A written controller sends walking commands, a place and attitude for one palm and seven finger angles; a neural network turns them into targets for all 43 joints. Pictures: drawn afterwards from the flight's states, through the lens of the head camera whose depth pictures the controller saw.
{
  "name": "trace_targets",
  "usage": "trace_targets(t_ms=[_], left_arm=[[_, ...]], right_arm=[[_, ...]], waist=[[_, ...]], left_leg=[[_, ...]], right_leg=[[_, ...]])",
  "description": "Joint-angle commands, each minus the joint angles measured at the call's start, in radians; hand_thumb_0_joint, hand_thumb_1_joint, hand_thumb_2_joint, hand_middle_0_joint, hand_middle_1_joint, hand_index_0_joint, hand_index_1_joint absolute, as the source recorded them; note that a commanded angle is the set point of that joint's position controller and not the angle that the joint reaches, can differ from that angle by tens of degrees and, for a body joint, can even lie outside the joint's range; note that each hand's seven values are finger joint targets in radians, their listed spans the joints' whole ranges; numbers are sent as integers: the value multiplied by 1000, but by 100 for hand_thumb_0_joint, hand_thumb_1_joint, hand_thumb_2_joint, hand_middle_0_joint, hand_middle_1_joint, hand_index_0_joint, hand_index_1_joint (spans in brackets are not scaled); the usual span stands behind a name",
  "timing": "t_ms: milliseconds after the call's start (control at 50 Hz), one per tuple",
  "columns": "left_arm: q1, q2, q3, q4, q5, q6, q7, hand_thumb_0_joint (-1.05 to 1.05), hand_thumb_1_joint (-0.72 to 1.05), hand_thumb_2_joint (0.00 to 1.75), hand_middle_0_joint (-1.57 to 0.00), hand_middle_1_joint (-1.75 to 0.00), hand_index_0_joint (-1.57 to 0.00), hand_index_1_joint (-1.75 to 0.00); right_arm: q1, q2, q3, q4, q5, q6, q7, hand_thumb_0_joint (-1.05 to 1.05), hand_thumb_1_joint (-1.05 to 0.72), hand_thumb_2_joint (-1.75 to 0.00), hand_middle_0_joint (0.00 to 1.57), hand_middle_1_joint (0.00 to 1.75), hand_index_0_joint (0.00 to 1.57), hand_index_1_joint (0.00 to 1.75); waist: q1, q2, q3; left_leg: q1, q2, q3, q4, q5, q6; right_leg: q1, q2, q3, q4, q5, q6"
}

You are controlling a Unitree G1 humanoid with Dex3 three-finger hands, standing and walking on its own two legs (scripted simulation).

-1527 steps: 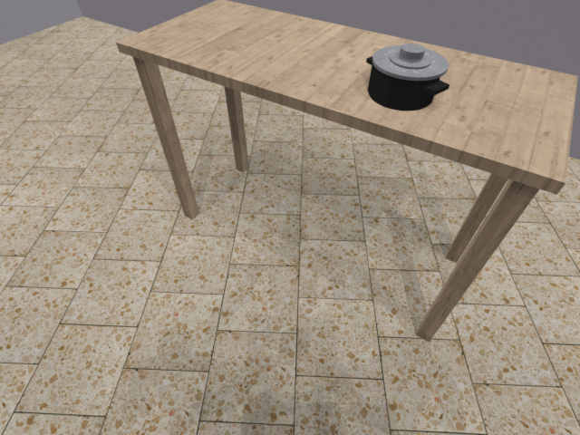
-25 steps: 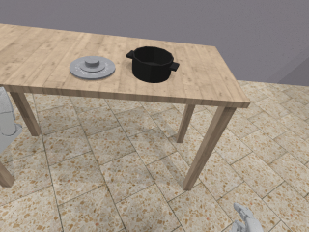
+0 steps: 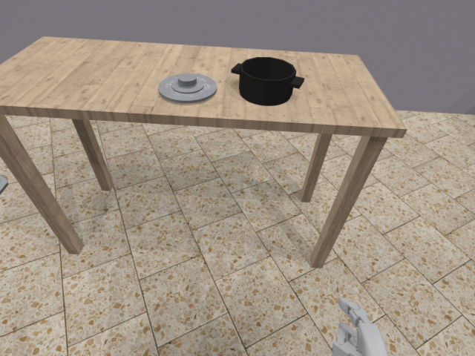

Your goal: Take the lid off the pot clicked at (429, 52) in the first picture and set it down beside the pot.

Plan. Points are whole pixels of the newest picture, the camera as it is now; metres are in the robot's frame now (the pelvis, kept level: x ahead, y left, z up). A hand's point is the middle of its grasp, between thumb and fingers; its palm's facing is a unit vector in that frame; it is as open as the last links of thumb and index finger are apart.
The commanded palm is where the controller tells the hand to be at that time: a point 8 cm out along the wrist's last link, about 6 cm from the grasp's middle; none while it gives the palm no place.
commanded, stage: stop stepping back and stand still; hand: left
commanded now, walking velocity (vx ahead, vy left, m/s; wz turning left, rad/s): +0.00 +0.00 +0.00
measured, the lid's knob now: (187, 79) +0.82 +0.19 +0.09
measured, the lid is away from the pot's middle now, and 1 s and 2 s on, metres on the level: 0.23 0.23 0.23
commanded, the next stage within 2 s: let the arm hang, fingers relaxed in 0.42 s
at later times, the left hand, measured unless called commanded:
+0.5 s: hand out of the picture -0.05 +0.17 -0.18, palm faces +0.10 -0.98 -0.16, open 7.1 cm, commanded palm none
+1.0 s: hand out of the picture +0.07 +0.20 -0.15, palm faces +0.07 -0.97 -0.25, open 7.3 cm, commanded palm none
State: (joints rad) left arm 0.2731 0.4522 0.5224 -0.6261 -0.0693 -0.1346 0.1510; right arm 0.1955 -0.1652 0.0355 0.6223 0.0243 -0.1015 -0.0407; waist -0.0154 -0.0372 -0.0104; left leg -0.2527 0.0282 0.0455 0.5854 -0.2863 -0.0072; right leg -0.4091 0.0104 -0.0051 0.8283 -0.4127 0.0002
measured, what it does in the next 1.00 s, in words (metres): stands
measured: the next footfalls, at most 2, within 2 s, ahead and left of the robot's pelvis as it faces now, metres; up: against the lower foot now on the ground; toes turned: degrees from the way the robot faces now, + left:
none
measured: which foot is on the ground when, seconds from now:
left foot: down 0.00-1.00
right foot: down 0.00-1.00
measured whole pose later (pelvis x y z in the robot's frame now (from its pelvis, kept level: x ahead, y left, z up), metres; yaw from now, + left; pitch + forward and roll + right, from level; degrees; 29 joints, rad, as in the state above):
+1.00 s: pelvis +0.03 +0.02 +0.01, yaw +3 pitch -1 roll +0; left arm 0.19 0.16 0.02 1.08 0.01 -0.01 0.05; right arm 0.32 -0.12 -0.03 1.06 -0.02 0.00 -0.04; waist -0.02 0.04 0.03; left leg -0.15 -0.01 0.04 0.47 -0.30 0.02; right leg -0.25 0.04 0.05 0.48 -0.22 -0.02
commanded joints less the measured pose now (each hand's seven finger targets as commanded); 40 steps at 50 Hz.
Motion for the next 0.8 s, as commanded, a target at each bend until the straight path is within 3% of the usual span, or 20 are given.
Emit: trace_targets(t_ms=[0,20,40,60,80,100,120,180,220,240,260,300,340,360,380,440,480,520,600,780], left_arm=[[109,207,79,-302,15,-80,-13,0,90,90,-20,-30,-20,-30],[101,226,94,-316,15,-92,-15,0,90,90,-20,-30,-20,-30],[109,248,115,-314,14,-97,-16,0,90,90,-20,-30,-20,-30],[49,265,133,-344,8,-110,-8,0,90,90,-20,-30,-20,-30],[72,254,141,-327,5,-111,3,0,90,90,-20,-30,-20,-30],[90,-63,-392,632,79,47,-113,0,90,90,-20,-30,-20,-30],[107,-87,-373,677,119,124,-124,0,90,90,-20,-30,-20,-30],[45,-133,-421,792,107,151,-133,0,90,90,-20,-30,-20,-30],[-30,-116,-422,891,97,159,-141,0,90,90,-20,-30,-20,-30],[-54,-107,-420,957,94,160,-144,0,90,90,-20,-30,-20,-30],[-29,-110,-419,1040,92,159,-146,0,90,90,-20,-30,-20,-30],[28,-95,-428,1211,90,150,-145,0,90,90,-20,-30,-20,-30],[-5,-49,-445,1317,84,137,-136,0,90,90,-20,-30,-20,-30],[-17,-50,-453,1357,82,130,-129,0,90,90,-20,-30,-20,-30],[-35,-55,-461,1394,82,124,-125,0,90,90,-20,-30,-20,-30],[-32,-111,-465,1500,76,119,-120,0,90,90,-20,-30,-20,-30],[20,-146,-475,1564,68,126,-128,0,90,90,-20,-30,-20,-30],[74,-174,-486,1625,67,125,-133,0,90,90,-20,-30,-20,-30],[111,-208,-501,1695,66,117,-125,0,90,90,-20,-30,-20,-30],[73,-219,-495,1724,69,117,-106,0,90,90,-20,-30,-20,-30]], right_arm=[[-165,-153,-52,-213,-7,-38,13,0,-90,-90,20,30,20,30],[-159,-152,-61,-213,-14,-33,13,0,-90,-90,20,30,20,30],[-139,-149,-59,-200,-25,-30,18,0,-90,-90,20,30,20,30],[-110,-127,-55,-155,-22,-27,21,0,-90,-90,20,30,20,30],[-82,-125,-64,-122,-19,-18,17,0,-90,-90,20,30,20,30],[-11,-309,-155,81,5,-76,66,0,-90,-90,20,30,20,30],[51,-235,-149,127,-16,-24,71,0,-90,-90,20,30,20,30],[131,-214,-117,91,-45,74,67,0,-90,-90,20,30,20,30],[89,-267,-125,83,-71,81,53,0,-90,-90,20,30,20,30],[52,-272,-120,78,-78,81,49,0,-90,-90,20,30,20,30],[16,-271,-116,81,-80,83,42,0,-90,-90,20,30,20,30],[8,-229,-105,114,-71,90,34,0,-90,-90,20,30,20,30],[117,-160,-102,163,-51,113,32,0,-90,-90,20,30,20,30],[166,-133,-102,202,-45,120,29,0,-90,-90,20,30,20,30],[200,-111,-97,233,-42,118,27,0,-90,-90,20,30,20,30],[274,-65,-84,296,-44,108,17,0,-90,-90,20,30,20,30],[272,-81,-85,323,-49,100,10,0,-90,-90,20,30,20,30],[249,-95,-85,331,-45,93,1,0,-90,-90,20,30,20,30],[279,-70,-81,369,-35,90,-6,0,-90,-90,20,30,20,30],[273,-31,-81,421,-38,97,-5,0,-90,-90,20,30,20,30]], waist=[[30,71,-49],[18,-32,-37],[-2,-11,-29],[-7,-62,-88],[-8,-75,-98],[-81,6,-46],[-82,39,-94],[-65,-117,46],[-49,2,113],[-23,75,123],[15,91,113],[50,33,81],[-7,-109,91],[-32,-92,56],[-49,-31,40],[-68,41,29],[-29,190,48],[1,216,29],[1,75,-1],[-3,38,87]], left_leg=[[-284,92,-80,-198,-308,68],[-260,27,-39,-51,-242,49],[-189,0,-23,72,-132,39],[-93,-9,-17,154,-136,32],[-17,0,-29,200,-129,33],[-97,73,-67,301,-94,21],[7,65,-64,239,-152,3],[-128,117,-251,-32,-228,121],[-310,205,-426,-238,-396,172],[-368,223,-449,-311,-367,174],[-384,217,-402,-308,-285,163],[-359,106,-218,-183,-191,97],[-226,-40,-56,56,-208,46],[-105,-44,-32,145,-145,42],[-42,-41,-48,164,-116,44],[70,-1,-91,-28,-20,64],[10,62,-157,-179,-58,88],[-57,116,-201,-266,-95,103],[-30,79,-138,-225,13,86],[-19,62,-111,-229,45,74]], right_leg=[[367,-17,3,-338,75,-6],[295,-90,148,-451,-4,-56],[183,-204,318,-548,-15,-113],[106,-269,394,-604,-100,-126],[40,-275,374,-627,-149,-129],[-43,-331,174,-401,200,-145],[-150,-280,135,-411,-18,-134],[-197,-99,-1,-209,-188,-48],[-91,-19,1,-78,-97,-22],[-18,-6,19,-18,-23,-23],[61,-7,30,-30,34,-25],[185,-32,90,-188,104,-37],[43,-158,350,-474,-114,-95],[-18,-225,460,-576,-170,-130],[-44,-229,471,-603,-144,-150],[-59,-129,301,-508,-14,-131],[10,-46,187,-420,41,-92],[132,-17,111,-364,165,-68],[218,-45,124,-403,285,-67],[195,-56,135,-434,283,-68]])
